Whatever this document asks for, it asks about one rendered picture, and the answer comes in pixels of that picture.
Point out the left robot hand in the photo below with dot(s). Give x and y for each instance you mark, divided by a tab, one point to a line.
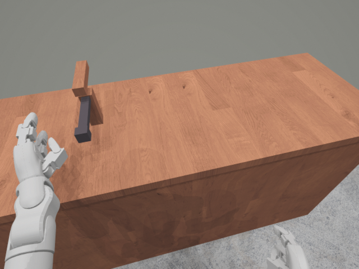
31	159

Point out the left robot forearm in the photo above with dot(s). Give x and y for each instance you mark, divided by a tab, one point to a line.
32	237

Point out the counter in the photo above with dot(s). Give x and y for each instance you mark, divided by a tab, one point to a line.
185	158

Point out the right robot hand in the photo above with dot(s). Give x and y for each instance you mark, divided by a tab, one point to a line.
293	257

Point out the tap lever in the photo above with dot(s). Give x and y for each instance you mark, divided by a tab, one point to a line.
82	132

